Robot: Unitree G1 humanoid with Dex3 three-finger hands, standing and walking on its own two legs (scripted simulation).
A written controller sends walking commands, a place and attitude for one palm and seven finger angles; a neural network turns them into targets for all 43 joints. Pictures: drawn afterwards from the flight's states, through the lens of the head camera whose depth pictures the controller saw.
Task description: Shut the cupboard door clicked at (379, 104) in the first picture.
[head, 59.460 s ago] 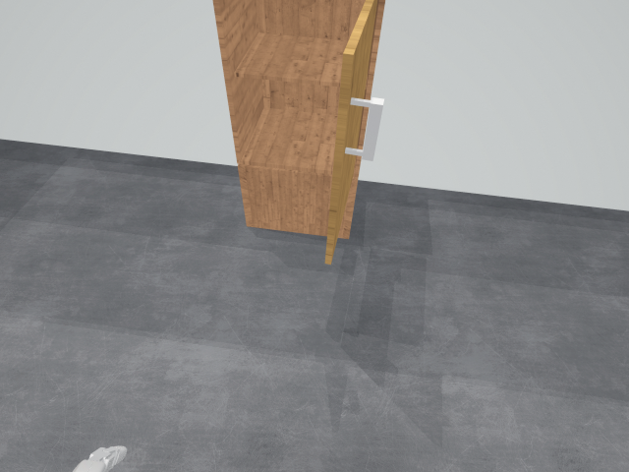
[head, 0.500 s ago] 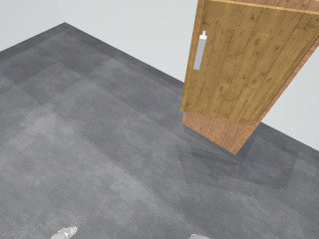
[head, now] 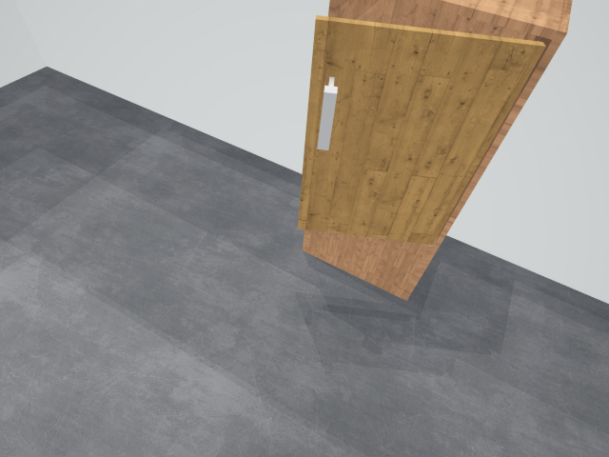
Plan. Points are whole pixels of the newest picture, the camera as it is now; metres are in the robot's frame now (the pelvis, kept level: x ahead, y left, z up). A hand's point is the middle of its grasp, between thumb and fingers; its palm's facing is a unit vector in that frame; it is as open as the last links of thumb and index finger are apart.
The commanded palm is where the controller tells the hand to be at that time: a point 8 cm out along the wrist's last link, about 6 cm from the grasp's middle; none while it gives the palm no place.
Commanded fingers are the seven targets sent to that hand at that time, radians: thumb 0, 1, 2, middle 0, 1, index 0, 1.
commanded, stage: take the last steps up to it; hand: left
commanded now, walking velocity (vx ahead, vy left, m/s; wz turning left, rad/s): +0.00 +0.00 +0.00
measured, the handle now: (327, 113) +0.74 +0.00 +0.03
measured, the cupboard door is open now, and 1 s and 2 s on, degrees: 23 23 23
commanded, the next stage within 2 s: come to a stop and stand still in 0.86 s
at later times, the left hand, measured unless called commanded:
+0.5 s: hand (240, 404) +0.22 +0.11 -0.15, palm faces -0.20 -0.96 -0.21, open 7.3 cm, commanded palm none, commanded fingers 0.00 0.90 0.90 -0.20 -0.30 -0.20 -0.30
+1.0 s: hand (277, 398) +0.24 +0.05 -0.18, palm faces -0.08 -0.99 -0.13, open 7.3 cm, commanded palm none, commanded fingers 0.00 0.90 0.90 -0.20 -0.30 -0.20 -0.30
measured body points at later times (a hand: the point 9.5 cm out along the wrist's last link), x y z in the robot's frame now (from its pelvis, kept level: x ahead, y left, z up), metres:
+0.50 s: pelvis +0.07 -0.07 +0.00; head +0.09 -0.08 +0.44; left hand +0.23 +0.16 -0.14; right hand -0.05 -0.30 -0.15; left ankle +0.00 +0.10 -0.72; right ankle +0.08 -0.19 -0.73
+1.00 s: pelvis +0.24 -0.12 +0.00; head +0.26 -0.10 +0.45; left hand +0.25 +0.10 -0.17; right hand +0.28 -0.36 -0.13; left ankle +0.28 -0.04 -0.73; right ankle +0.15 -0.22 -0.66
